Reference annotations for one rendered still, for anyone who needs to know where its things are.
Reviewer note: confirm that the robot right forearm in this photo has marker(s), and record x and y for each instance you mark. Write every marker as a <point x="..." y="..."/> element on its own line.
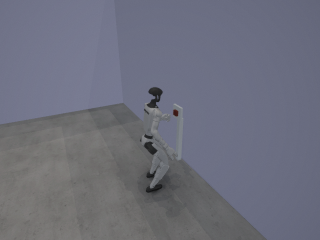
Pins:
<point x="160" y="140"/>

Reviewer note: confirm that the robot left hand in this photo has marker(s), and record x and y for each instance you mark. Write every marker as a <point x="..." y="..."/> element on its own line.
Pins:
<point x="166" y="117"/>

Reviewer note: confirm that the robot right hand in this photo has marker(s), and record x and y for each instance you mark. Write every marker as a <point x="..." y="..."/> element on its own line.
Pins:
<point x="170" y="152"/>

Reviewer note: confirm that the panel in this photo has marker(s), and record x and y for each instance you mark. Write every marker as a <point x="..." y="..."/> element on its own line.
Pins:
<point x="179" y="130"/>

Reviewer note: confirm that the robot torso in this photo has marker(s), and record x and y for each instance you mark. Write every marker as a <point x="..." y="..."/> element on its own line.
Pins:
<point x="147" y="125"/>

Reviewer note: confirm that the robot head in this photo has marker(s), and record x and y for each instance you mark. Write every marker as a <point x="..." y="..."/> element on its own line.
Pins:
<point x="155" y="91"/>

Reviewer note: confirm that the button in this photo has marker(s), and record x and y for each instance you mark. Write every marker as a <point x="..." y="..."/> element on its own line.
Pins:
<point x="175" y="112"/>

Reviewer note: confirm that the right robot upper arm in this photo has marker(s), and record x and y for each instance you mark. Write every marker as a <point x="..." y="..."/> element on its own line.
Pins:
<point x="157" y="115"/>

